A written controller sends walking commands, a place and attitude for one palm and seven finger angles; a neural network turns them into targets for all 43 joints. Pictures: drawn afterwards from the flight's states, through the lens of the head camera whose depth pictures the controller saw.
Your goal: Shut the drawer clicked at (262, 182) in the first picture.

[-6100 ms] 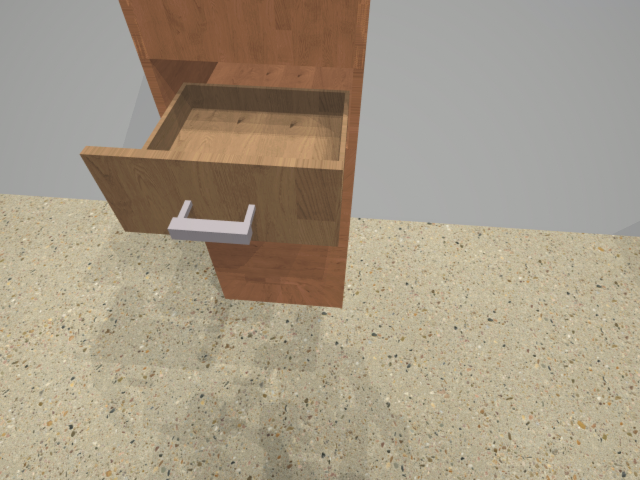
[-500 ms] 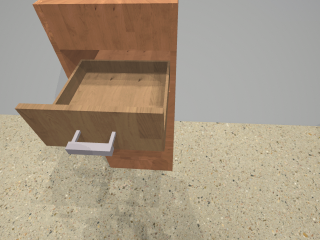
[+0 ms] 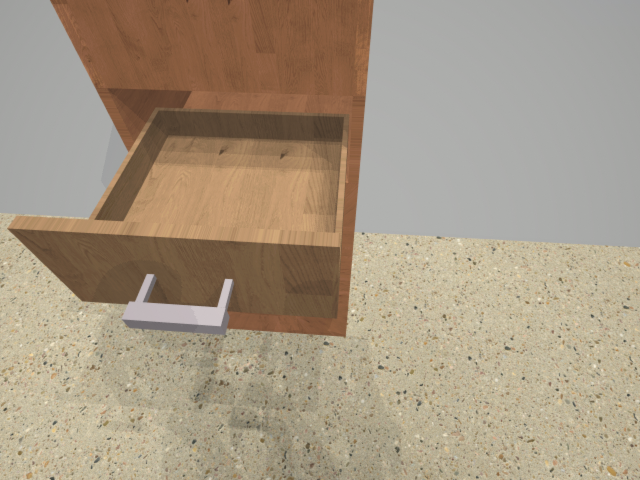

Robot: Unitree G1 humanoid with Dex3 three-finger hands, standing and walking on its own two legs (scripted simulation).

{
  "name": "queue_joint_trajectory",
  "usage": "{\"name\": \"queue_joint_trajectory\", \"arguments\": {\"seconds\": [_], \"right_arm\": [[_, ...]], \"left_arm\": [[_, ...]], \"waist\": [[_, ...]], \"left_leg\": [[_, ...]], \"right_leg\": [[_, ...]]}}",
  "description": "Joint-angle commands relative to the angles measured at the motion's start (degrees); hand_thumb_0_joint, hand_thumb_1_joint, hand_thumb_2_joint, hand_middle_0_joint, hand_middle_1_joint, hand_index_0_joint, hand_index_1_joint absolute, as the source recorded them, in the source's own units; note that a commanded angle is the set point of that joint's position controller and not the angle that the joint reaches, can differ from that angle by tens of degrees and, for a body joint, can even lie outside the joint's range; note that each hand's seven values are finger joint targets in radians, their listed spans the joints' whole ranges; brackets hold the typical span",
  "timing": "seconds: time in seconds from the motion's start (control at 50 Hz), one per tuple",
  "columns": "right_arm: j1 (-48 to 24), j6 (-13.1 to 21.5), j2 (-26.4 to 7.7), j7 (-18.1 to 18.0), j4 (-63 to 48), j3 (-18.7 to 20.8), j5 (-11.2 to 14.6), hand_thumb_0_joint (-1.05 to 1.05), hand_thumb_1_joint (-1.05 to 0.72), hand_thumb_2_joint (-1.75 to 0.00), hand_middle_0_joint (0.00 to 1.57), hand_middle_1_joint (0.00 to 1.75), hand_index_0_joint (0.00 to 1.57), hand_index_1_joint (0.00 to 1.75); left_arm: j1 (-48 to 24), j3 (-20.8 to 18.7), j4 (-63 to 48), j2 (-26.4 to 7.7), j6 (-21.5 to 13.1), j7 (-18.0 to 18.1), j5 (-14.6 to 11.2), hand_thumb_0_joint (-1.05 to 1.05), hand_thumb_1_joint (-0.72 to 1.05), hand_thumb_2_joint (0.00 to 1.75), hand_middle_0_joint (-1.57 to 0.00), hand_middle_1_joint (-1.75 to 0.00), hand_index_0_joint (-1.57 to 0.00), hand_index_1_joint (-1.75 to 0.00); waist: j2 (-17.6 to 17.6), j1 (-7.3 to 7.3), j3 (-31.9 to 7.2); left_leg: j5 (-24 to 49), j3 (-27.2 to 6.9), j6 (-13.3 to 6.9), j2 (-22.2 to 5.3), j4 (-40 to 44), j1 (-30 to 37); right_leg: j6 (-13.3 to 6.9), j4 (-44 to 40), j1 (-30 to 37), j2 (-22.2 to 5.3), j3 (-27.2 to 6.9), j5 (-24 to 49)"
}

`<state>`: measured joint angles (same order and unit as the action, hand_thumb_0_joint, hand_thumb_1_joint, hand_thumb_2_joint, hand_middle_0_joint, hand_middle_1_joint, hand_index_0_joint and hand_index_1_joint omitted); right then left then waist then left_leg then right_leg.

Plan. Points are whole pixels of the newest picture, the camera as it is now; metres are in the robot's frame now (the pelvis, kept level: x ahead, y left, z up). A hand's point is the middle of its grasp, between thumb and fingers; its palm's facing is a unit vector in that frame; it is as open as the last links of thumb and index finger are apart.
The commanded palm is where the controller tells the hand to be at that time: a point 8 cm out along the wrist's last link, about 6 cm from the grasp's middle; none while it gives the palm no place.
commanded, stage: come to a stop and stand still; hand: left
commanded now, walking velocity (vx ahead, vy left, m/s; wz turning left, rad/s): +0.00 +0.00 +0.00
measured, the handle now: (182, 301) +0.31 +0.20 +0.04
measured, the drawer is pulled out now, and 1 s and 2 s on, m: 0.29 0.29 0.29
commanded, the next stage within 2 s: look again from close up in 0.60 s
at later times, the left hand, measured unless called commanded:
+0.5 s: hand out of the picture -0.02 +0.23 -0.16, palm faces -0.02 -0.97 -0.24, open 7.4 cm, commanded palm none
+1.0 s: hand out of the picture +0.00 +0.19 -0.17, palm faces -0.02 -0.98 -0.21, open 7.3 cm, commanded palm none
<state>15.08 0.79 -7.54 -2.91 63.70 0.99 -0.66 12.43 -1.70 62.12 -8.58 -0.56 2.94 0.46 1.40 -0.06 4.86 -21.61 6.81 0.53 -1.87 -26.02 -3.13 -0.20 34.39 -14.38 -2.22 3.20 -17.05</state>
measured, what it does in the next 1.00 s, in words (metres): stands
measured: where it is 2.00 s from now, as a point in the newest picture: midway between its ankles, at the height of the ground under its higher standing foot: outside the picture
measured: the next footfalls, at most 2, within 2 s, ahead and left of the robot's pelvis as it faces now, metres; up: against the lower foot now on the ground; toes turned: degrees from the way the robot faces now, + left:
none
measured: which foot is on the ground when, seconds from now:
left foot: down 0.00-1.00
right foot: down 0.00-1.00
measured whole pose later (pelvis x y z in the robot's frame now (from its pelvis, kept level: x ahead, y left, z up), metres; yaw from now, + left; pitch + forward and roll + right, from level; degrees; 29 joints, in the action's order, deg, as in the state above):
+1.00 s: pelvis -0.02 +0.02 +0.00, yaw -1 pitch -2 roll +1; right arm 14.8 1.3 -8.2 -1.1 65.4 -0.4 -0.6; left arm 14.2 0.7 63.8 -9.2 -0.7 2.2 0.8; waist -0.1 0.2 3.4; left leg -16.7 5.4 -1.3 0.2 -25.3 -6.9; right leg 1.7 27.9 -11.9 -3.2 1.0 -14.3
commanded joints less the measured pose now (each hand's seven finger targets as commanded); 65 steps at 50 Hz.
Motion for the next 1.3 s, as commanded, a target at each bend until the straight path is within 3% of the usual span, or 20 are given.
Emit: {"name": "queue_joint_trajectory", "arguments": {"seconds": [0.0,0.02,0.04,0.06,0.08,0.1,0.12,0.14,0.16,0.18,0.2,0.22,0.26,0.36,0.44,0.6,0.78,0.9,1.24,1.28], "right_arm": [[5.9,0.3,-5.6,-0.2,-1.5,1.0,-0.2,0.00,-0.90,-0.90,0.20,0.30,0.20,0.30],[5.5,0.3,-5.6,-0.1,-1.5,0.9,-0.2,0.00,-0.90,-0.90,0.20,0.30,0.20,0.30],[-1.4,0.4,-11.1,0.9,-6.1,2.7,1.0,0.00,-0.90,-0.90,0.20,0.30,0.20,0.30],[0.4,0.4,-6.3,1.7,-9.7,2.1,0.6,0.00,-0.90,-0.90,0.20,0.30,0.20,0.30],[-0.8,-0.1,-5.3,1.8,-9.9,1.8,0.7,0.00,-0.90,-0.90,0.20,0.30,0.20,0.30],[-1.7,-0.3,-5.0,1.9,-10.6,1.7,0.6,0.00,-0.90,-0.90,0.20,0.30,0.20,0.30],[0.5,-0.6,-4.4,2.0,-9.9,1.6,0.5,0.00,-0.90,-0.90,0.20,0.30,0.20,0.30],[3.3,-0.7,-4.4,2.2,-8.7,1.4,0.3,0.00,-0.90,-0.90,0.20,0.30,0.20,0.30],[4.5,-0.4,-5.5,2.3,-8.2,1.4,-0.1,0.00,-0.90,-0.90,0.20,0.30,0.20,0.30],[4.4,0.0,-7.5,2.4,-9.0,1.5,-0.5,0.00,-0.90,-0.90,0.20,0.30,0.20,0.30],[2.3,0.0,-9.7,2.4,-10.1,1.4,-0.8,0.00,-0.90,-0.90,0.20,0.30,0.20,0.30],[0.3,0.1,-10.4,2.5,-10.7,1.4,-0.8,0.00,-0.90,-0.90,0.20,0.30,0.20,0.30],[-1.6,0.2,-11.2,2.4,-11.6,1.1,-0.7,0.00,-0.90,-0.90,0.20,0.30,0.20,0.30],[-0.1,0.3,-11.5,2.4,-10.6,0.6,-0.5,0.00,-0.90,-0.90,0.20,0.30,0.20,0.30],[1.2,0.7,-10.8,2.3,-8.7,0.4,-0.4,0.00,-0.90,-0.90,0.20,0.30,0.20,0.30],[3.3,1.2,-9.2,1.9,-4.2,-0.5,0.0,0.00,-0.90,-0.90,0.20,0.30,0.20,0.30],[4.2,1.3,-7.3,1.4,-0.7,-0.6,0.0,0.00,-0.90,-0.90,0.20,0.30,0.20,0.30],[3.7,1.1,-6.6,1.3,0.2,-0.6,0.0,0.00,-0.90,-0.90,0.20,0.30,0.20,0.30],[2.7,1.2,-6.6,1.2,0.7,-0.5,-0.1,0.00,-0.90,-0.90,0.20,0.30,0.20,0.30],[2.7,1.2,-6.5,1.2,0.7,-0.4,-0.1,0.00,-0.90,-0.90,0.20,0.30,0.20,0.30]], "left_arm": [[3.5,-0.8,-2.4,-5.3,-0.1,0.0,0.2,0.00,0.90,0.90,-0.20,-0.30,-0.20,-0.30],[3.4,-0.7,-2.4,-5.6,-0.1,-0.1,0.2,0.00,0.90,0.90,-0.20,-0.30,-0.20,-0.30],[11.6,-1.1,0.7,-9.6,-1.2,1.7,0.4,0.00,0.90,0.90,-0.20,-0.30,-0.20,-0.30],[11.2,-1.7,-2.4,-11.2,-2.1,1.4,0.7,0.00,0.90,0.90,-0.20,-0.30,-0.20,-0.30],[8.4,-1.4,-3.5,-11.8,-2.6,1.0,0.9,0.00,0.90,0.90,-0.20,-0.30,-0.20,-0.30],[7.2,-0.9,-5.2,-10.6,-2.2,0.7,1.2,0.00,0.90,0.90,-0.20,-0.30,-0.20,-0.30],[3.7,-0.5,-6.5,-10.7,-1.9,0.5,1.1,0.00,0.90,0.90,-0.20,-0.30,-0.20,-0.30],[0.6,-0.3,-7.3,-11.1,-1.5,0.2,0.7,0.00,0.90,0.90,-0.20,-0.30,-0.20,-0.30],[-0.9,0.0,-7.9,-10.2,-1.0,-0.1,0.3,0.00,0.90,0.90,-0.20,-0.30,-0.20,-0.30],[-0.9,0.1,-8.4,-8.9,-0.3,-0.3,0.4,0.00,0.90,0.90,-0.20,-0.30,-0.20,-0.30],[-0.3,0.2,-8.8,-8.1,0.2,-0.4,0.5,0.00,0.90,0.90,-0.20,-0.30,-0.20,-0.30],[0.3,0.5,-8.5,-7.7,0.7,-0.6,0.9,0.00,0.90,0.90,-0.20,-0.30,-0.20,-0.30],[2.8,1.0,-7.5,-7.3,0.8,-1.0,0.9,0.00,0.90,0.90,-0.20,-0.30,-0.20,-0.30],[4.5,1.4,-6.8,-7.8,0.4,-1.4,0.7,0.00,0.90,0.90,-0.20,-0.30,-0.20,-0.30],[5.1,1.5,-5.9,-7.8,0.0,-1.3,0.6,0.00,0.90,0.90,-0.20,-0.30,-0.20,-0.30],[5.4,1.7,-2.9,-7.7,-0.4,-1.1,0.3,0.00,0.90,0.90,-0.20,-0.30,-0.20,-0.30],[5.9,1.4,-0.6,-7.2,-0.8,-0.8,0.2,0.00,0.90,0.90,-0.20,-0.30,-0.20,-0.30],[5.4,1.4,0.1,-6.5,-0.7,-0.7,0.3,0.00,0.90,0.90,-0.20,-0.30,-0.20,-0.30],[4.5,1.0,-0.1,-6.9,-0.9,-0.9,0.3,0.00,0.90,0.90,-0.20,-0.30,-0.20,-0.30],[4.7,1.0,0.0,-6.8,-0.9,-0.9,0.3,0.00,0.90,0.90,-0.20,-0.30,-0.20,-0.30]], "waist": [[-1.4,0.11,-5.5],[-1.3,0.12,-5.4],[-9.7,-3.00,-8.9],[-14.7,-1.68,-11.3],[-12.5,-1.79,-13.6],[-8.9,-1.20,-12.9],[-5.0,1.26,-11.5],[-3.1,3.41,-9.0],[0.2,3.59,-4.9],[5.5,2.67,-1.6],[6.9,1.47,1.3],[8.4,0.62,3.6],[4.0,-0.55,5.0],[1.2,-0.35,2.2],[-2.3,-0.07,-0.3],[-2.3,0.21,-1.4],[-2.4,0.09,-2.9],[-2.2,-0.01,-0.4],[-1.2,-0.12,-2.2],[-2.5,-0.10,-2.2]], "left_leg": [[36.0,-3.3,-1.7,-6.1,2.8,0.5],[33.7,-3.4,-1.6,-5.9,3.2,0.2],[32.7,-1.1,0.0,-7.0,-14.4,-6.0],[1.6,-3.4,-0.7,-1.1,-17.0,-16.2],[-6.6,-4.2,-0.2,-1.4,-16.4,-19.0],[-7.6,-4.3,-0.1,-1.0,-15.2,-16.1],[-3.8,-3.8,0.1,-0.2,-10.8,-11.6],[3.3,-3.1,0.3,0.3,-4.5,-5.7],[5.8,-4.6,-0.2,-1.0,-0.9,-4.2],[7.2,-8.9,-1.7,-5.3,3.0,-8.2],[2.2,-11.9,-3.0,-7.7,6.3,-14.7],[-1.5,-13.3,-3.4,-7.6,9.4,-18.1],[-7.2,-13.2,-3.7,-6.8,11.6,-20.4],[-7.0,-12.0,-3.3,-5.3,12.2,-16.4],[-1.1,-10.8,-3.3,-4.5,10.4,-12.5],[11.1,-8.5,-2.9,-4.1,7.8,-8.7],[16.8,-7.4,-2.5,-3.9,6.3,-6.1],[14.9,-7.0,-2.1,-3.7,6.4,-7.2],[17.3,-7.0,-1.8,-3.9,6.4,-5.6],[16.9,-7.0,-1.9,-4.0,6.6,-5.4]], "right_leg": [[-2.0,-3.3,4.6,-4.2,-4.0,31.1],[-2.1,-3.9,4.7,-4.4,-4.4,30.8],[-0.2,-7.6,8.4,-7.3,-6.3,50.8],[-4.2,-6.1,17.5,-12.5,-13.5,63.2],[-8.5,-6.3,20.0,-15.7,-14.6,59.6],[-9.2,-7.6,14.2,-14.8,-13.9,48.4],[-8.7,-8.7,7.8,-13.0,-12.2,35.2],[-6.8,-9.0,0.4,-10.7,-10.4,21.0],[-4.4,-8.4,-5.0,-7.3,-8.3,8.8],[-2.3,-7.8,-5.8,-3.5,-6.0,0.1],[-1.1,-7.3,-3.9,-0.9,-3.6,-4.2],[-0.7,-5.7,-1.7,-0.1,-2.5,-3.6],[-0.7,-5.9,0.0,-0.2,-2.8,-1.6],[-0.8,-8.2,0.4,-1.4,-4.4,-0.2],[-0.8,-9.9,0.7,-2.7,-5.4,2.0],[-0.7,-9.9,2.3,-3.7,-5.6,8.4],[-1.0,-9.5,4.0,-4.3,-5.4,13.9],[-1.0,-10.4,3.1,-4.5,-5.4,13.4],[-1.2,-10.9,4.2,-4.6,-5.4,16.1],[-1.1,-11.2,4.2,-4.4,-5.2,15.8]]}}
